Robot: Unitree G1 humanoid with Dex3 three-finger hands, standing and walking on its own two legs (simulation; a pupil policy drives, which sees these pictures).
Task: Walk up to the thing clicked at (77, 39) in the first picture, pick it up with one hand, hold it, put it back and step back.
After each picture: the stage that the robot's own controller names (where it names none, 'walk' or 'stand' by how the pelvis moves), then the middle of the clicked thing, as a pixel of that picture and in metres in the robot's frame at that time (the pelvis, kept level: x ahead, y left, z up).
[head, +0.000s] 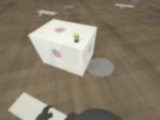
stand; (76, 38) +0.95 +0.24 -0.09
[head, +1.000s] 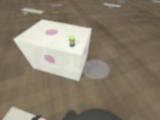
walk; (72, 41) +0.82 +0.25 -0.08
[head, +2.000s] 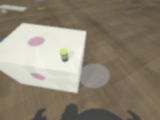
stand; (64, 55) +0.52 +0.27 -0.06
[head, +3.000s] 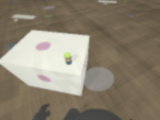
stand; (68, 58) +0.54 +0.24 -0.08
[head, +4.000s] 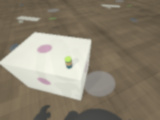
stand; (68, 62) +0.51 +0.23 -0.08
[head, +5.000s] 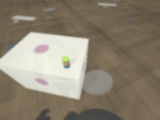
stand; (66, 62) +0.51 +0.25 -0.09
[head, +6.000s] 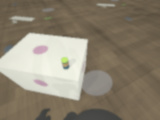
stand; (65, 63) +0.50 +0.26 -0.09
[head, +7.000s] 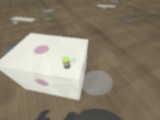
stand; (66, 62) +0.51 +0.26 -0.09
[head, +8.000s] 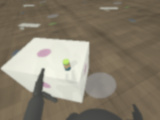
rise first; (66, 65) +0.49 +0.28 -0.08
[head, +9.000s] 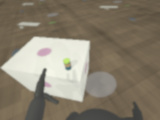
go down; (67, 64) +0.50 +0.27 -0.08
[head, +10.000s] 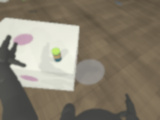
go down; (57, 55) +0.51 +0.26 -0.05
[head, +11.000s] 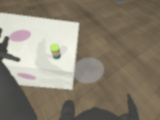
go down; (55, 52) +0.51 +0.26 -0.03
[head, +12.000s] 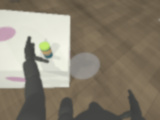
close in; (46, 50) +0.50 +0.28 -0.01
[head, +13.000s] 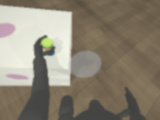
close; (48, 47) +0.50 +0.26 +0.01
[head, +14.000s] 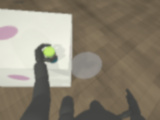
lift; (51, 55) +0.45 +0.25 +0.01
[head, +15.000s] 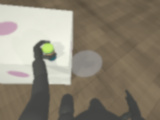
lift; (50, 52) +0.46 +0.25 +0.02
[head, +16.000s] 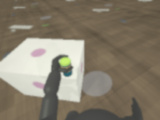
lift; (66, 67) +0.33 +0.17 +0.12
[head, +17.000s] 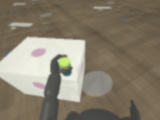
hold; (65, 67) +0.33 +0.18 +0.12
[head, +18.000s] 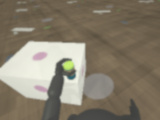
hold; (70, 70) +0.33 +0.15 +0.10
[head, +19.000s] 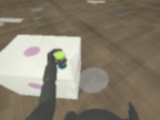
crouch; (61, 60) +0.40 +0.22 +0.08
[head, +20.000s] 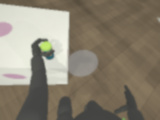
lower; (48, 51) +0.48 +0.25 -0.01
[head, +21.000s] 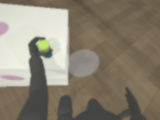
lower; (45, 50) +0.48 +0.26 +0.01
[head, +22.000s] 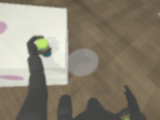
lower; (44, 48) +0.49 +0.26 +0.02
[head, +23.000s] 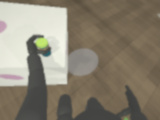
lower; (44, 48) +0.49 +0.26 +0.02
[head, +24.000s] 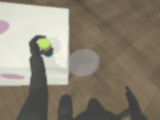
loosen; (46, 48) +0.49 +0.26 +0.02
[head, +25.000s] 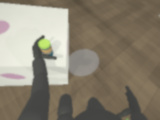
open; (46, 49) +0.49 +0.26 +0.02
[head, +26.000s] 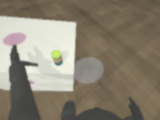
sink last; (57, 58) +0.45 +0.23 -0.01
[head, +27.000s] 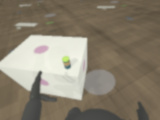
stand; (66, 62) +0.49 +0.26 -0.03
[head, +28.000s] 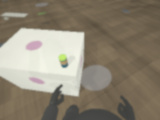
stand; (63, 61) +0.47 +0.25 -0.04
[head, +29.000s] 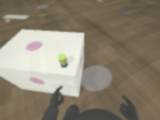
stand; (63, 61) +0.47 +0.26 -0.03
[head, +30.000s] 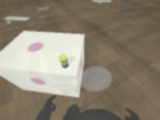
stand; (64, 61) +0.48 +0.25 -0.04
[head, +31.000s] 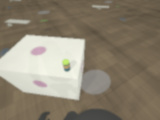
walk; (66, 65) +0.48 +0.24 -0.08
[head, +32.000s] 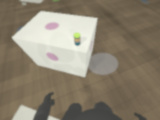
walk; (77, 39) +0.71 +0.18 -0.05
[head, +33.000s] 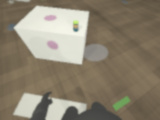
walk; (75, 26) +0.99 +0.20 -0.07
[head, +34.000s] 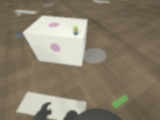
stand; (75, 30) +1.09 +0.27 -0.07
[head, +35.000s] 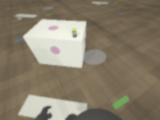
stand; (74, 33) +1.08 +0.29 -0.09
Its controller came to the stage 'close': yes
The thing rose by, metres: 0.22
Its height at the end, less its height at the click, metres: +0.00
